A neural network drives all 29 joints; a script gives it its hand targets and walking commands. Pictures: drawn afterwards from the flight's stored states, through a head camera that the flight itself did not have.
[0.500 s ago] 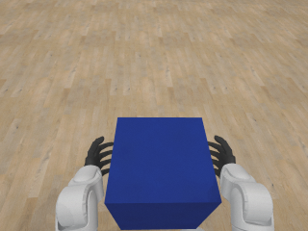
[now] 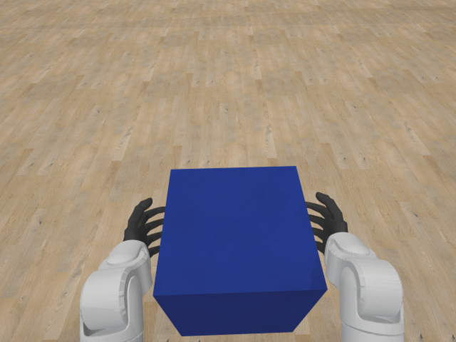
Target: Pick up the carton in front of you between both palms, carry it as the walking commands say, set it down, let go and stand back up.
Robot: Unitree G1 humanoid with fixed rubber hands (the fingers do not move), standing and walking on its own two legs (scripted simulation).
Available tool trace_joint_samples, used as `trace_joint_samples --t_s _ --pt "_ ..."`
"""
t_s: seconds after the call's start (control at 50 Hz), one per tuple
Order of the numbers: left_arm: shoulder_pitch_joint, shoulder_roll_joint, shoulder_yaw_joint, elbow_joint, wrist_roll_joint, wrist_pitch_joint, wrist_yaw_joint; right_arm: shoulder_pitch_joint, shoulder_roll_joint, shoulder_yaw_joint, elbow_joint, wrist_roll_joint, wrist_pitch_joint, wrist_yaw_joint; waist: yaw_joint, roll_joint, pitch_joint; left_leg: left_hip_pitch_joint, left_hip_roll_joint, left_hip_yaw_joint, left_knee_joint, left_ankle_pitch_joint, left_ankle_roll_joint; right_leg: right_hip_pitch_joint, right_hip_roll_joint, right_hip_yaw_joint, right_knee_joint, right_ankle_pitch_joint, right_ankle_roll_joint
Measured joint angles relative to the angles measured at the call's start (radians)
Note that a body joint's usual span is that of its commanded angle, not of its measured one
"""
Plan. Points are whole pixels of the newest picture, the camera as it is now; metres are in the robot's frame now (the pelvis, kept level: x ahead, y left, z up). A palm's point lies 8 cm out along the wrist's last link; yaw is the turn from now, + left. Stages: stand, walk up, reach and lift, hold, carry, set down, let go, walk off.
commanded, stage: carry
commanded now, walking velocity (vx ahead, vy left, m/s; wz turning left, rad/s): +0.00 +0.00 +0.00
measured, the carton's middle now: (235, 256) +0.27 +0.00 +0.01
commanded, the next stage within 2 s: none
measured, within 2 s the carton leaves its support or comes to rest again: neither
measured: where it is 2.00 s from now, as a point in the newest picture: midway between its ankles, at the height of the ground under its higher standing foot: outside the picture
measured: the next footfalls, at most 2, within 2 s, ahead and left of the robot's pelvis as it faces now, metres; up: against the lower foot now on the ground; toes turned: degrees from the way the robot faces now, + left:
none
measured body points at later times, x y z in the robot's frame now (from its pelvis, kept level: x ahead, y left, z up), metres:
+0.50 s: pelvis -0.03 +0.02 +0.00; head -0.06 +0.02 +0.45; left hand +0.22 +0.17 +0.08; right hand +0.23 -0.13 +0.08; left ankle -0.13 +0.11 -0.73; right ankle +0.03 -0.09 -0.73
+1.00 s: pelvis -0.06 +0.02 +0.00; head -0.07 +0.02 +0.45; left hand +0.22 +0.18 +0.03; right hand +0.23 -0.12 +0.03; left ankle -0.13 +0.11 -0.73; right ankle +0.03 -0.09 -0.73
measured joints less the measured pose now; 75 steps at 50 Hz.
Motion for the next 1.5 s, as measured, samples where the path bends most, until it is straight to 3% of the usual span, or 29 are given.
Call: trace_joint_samples --t_s 0.36,0.52,0.82,1.16,1.34,1.5 --pt "0.022 0.001 -0.013 0.0 0.005 0.022 0.0 0.042 -0.001 0.007 -0.002 0.003 0.004 0.0 -0.003 -0.007 -0.018 0.005 -0.023 0.0 0.043 -0.048 0.036 -0.007 -0.032 0.006 0.063 -0.016 0.024" --pt "0.026 0.001 -0.013 0.064 0.03 0.001 -0.014 0.043 -0.001 0.008 0.065 -0.017 -0.015 0.011 -0.004 -0.013 -0.022 0.001 -0.035 0.004 0.037 -0.025 0.047 0.0 -0.04 0.011 0.034 0.021 0.028" --pt "-0.026 0.0 0.013 0.302 0.094 -0.187 -0.069 -0.011 0.0 -0.012 0.303 -0.087 -0.201 0.065 0.0 -0.018 0.005 -0.031 -0.054 0.01 0.045 0.004 0.061 -0.015 -0.054 0.02 0.004 0.074 0.028" --pt "-0.122 -0.01 0.092 0.636 0.158 -0.509 -0.096 -0.108 0.009 -0.088 0.636 -0.15 -0.522 0.087 -0.004 -0.018 0.043 -0.065 -0.055 0.011 0.076 0.003 0.066 -0.037 -0.057 0.022 0.007 0.089 0.026" --pt "-0.11 -0.008 0.079 0.562 0.139 -0.493 -0.091 -0.098 0.008 -0.075 0.563 -0.129 -0.503 0.082 -0.006 -0.014 0.045 -0.079 -0.052 0.01 0.091 -0.005 0.067 -0.047 -0.057 0.02 0.013 0.086 0.027" --pt "-0.102 -0.007 0.076 0.574 0.143 -0.469 -0.091 -0.09 0.007 -0.072 0.575 -0.133 -0.48 0.083 -0.003 -0.014 0.03 -0.07 -0.054 0.011 0.09 -0.008 0.07 -0.04 -0.059 0.021 0.016 0.082 0.031"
